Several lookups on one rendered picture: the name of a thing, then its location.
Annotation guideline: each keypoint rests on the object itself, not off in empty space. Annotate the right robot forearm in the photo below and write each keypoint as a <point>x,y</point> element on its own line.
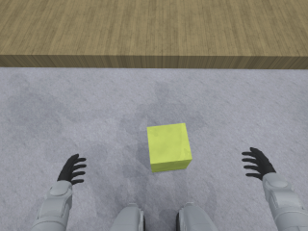
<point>288,210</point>

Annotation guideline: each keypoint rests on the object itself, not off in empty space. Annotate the carton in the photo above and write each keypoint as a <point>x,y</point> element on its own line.
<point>169,147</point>

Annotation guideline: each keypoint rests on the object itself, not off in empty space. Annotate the robot left hand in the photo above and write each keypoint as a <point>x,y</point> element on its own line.
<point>67,172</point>

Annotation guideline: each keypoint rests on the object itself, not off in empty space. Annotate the robot shin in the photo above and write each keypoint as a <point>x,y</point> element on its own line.
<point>189,204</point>
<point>132,205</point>

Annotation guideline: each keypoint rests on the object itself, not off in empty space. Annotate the robot right hand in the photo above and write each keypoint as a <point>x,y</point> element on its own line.
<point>263,164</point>

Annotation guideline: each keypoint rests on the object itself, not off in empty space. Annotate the left robot shin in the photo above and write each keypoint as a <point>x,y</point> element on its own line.
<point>132,205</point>

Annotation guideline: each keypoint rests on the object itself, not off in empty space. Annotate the left robot forearm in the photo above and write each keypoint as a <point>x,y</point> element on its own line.
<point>54,212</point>

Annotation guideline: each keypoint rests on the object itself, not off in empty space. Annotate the right robot shin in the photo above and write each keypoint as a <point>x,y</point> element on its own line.
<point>189,204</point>

